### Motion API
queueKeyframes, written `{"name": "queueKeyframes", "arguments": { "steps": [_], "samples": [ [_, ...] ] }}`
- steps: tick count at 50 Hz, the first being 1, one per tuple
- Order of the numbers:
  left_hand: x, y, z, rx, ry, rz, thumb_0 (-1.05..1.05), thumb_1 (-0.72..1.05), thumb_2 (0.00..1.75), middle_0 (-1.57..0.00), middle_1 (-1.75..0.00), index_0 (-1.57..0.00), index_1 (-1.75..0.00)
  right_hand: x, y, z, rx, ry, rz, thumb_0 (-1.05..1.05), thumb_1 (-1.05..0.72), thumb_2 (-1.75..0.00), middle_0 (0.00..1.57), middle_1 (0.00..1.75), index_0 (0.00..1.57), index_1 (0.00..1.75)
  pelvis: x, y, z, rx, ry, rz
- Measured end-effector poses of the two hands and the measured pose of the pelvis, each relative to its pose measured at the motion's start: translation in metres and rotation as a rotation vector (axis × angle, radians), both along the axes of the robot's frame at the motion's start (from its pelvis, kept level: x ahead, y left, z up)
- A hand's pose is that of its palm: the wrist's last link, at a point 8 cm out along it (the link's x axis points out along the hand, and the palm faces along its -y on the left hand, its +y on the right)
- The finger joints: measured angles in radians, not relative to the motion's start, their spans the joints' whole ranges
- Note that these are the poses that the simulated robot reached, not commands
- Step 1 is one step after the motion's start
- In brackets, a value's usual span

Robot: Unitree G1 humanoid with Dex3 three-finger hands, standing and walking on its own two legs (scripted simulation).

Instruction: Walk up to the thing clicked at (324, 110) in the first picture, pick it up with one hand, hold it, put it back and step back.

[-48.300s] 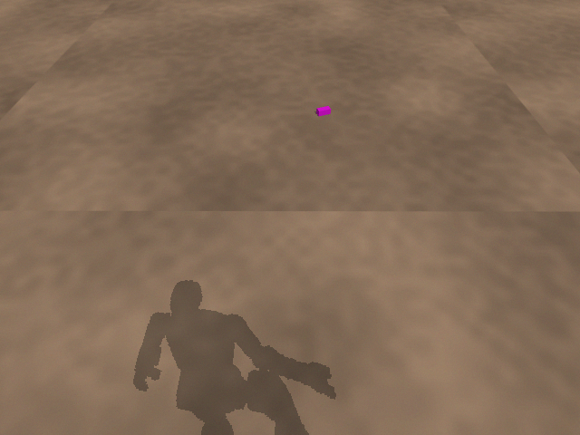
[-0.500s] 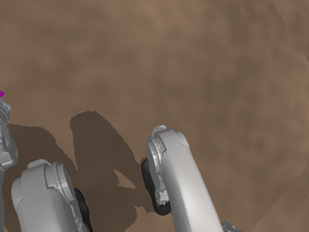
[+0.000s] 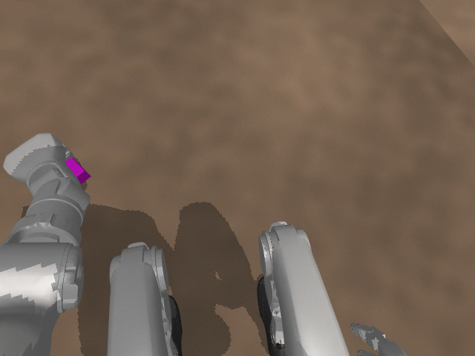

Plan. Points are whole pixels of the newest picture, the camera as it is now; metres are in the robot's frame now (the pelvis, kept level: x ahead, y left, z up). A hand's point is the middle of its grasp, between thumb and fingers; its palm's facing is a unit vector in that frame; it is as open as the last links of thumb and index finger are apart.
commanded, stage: lift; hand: left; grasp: from above
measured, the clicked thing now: (63, 180) +0.46 +0.29 -0.15
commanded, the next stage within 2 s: hold in 1.10 s
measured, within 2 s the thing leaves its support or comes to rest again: neither
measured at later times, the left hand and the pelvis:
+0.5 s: hand out of the picture +0.39 +0.25 +0.11, palm faces -0.31 -0.30 -0.90, open 6.9 cm; pelvis +0.03 -0.01 +0.19, yaw +2 degrees
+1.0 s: hand out of the picture +0.40 +0.25 +0.23, palm faces -0.33 -0.32 -0.89, open 7.1 cm; pelvis +0.08 +0.00 +0.31, yaw +4 degrees
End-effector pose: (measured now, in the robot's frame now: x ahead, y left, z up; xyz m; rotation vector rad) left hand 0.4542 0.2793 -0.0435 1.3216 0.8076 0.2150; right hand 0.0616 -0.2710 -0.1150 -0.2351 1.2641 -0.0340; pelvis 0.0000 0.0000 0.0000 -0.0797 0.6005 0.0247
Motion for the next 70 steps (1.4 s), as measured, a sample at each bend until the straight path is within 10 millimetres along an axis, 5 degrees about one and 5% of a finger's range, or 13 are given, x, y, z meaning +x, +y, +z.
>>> {"name": "queueKeyframes", "arguments": {
  "steps": [14, 24, 34, 50, 70],
  "samples": [
    [-0.048, -0.011, 0.11, -0.008, -0.004, 0.014, 0.0, 0.46, 0.06, -1.03, -0.13, -1.04, -0.1, 0.05, 0.005, 0.094, -0.055, -0.147, -0.051, 0.01, -0.9, -0.9, 0.2, 0.3, 0.2, 0.3, 0.004, -0.005, 0.1, 0.021, -0.059, 0.017],
    [-0.06, -0.027, 0.201, -0.019, 0.021, 0.039, 0.0, 0.46, 0.08, -1.03, -0.14, -1.03, -0.11, 0.075, 0.008, 0.179, -0.065, -0.213, -0.102, 0.01, -0.9, -0.9, 0.2, 0.3, 0.2, 0.3, 0.023, -0.008, 0.184, 0.037, -0.154, 0.022],
    [-0.056, -0.033, 0.269, -0.028, 0.041, 0.046, 0.0, 0.45, 0.11, -1.0, -0.19, -1.0, -0.17, 0.085, 0.008, 0.248, -0.085, -0.224, -0.134, 0.01, -0.89, -0.9, 0.2, 0.3, 0.2, 0.3, 0.048, -0.008, 0.25, 0.049, -0.239, 0.034],
    [-0.054, -0.024, 0.333, -0.036, 0.06, 0.058, 0.0, 0.43, 0.19, -0.94, -0.29, -0.95, -0.26, 0.091, 0.015, 0.308, -0.072, -0.182, -0.131, 0.01, -0.88, -0.89, 0.2, 0.3, 0.2, 0.3, 0.078, -0.003, 0.315, 0.071, -0.355, 0.044],
    [-0.055, -0.027, 0.38, -0.024, 0.039, 0.059, 0.0, 0.43, 0.23, -0.91, -0.31, -0.91, -0.29, 0.138, 0.022, 0.342, -0.006, -0.289, -0.068, 0.01, -0.88, -0.89, 0.2, 0.3, 0.2, 0.3, 0.093, -0.002, 0.345, 0.092, -0.452, 0.042]
  ]
}}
